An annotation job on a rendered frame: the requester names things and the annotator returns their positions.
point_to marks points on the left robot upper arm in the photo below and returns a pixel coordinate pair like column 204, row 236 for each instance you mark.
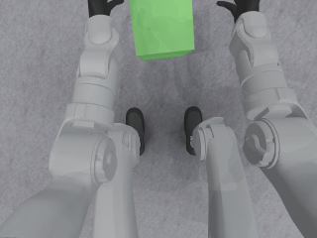
column 79, row 164

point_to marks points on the robot right hand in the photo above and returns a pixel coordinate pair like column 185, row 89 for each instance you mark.
column 241, row 7

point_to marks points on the robot right foot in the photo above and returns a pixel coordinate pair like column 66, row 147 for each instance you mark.
column 192, row 118

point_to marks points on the robot left forearm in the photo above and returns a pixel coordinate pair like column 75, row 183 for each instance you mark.
column 95, row 86

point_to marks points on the robot right thigh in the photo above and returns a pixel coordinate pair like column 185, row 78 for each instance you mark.
column 230, row 209

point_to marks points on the robot left hand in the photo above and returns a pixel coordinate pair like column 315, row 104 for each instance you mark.
column 102, row 7

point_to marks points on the carton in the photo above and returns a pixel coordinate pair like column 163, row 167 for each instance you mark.
column 162, row 29

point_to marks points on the right robot upper arm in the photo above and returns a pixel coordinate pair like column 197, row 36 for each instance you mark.
column 285, row 149

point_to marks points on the robot right forearm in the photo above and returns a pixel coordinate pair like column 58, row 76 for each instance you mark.
column 260, row 73

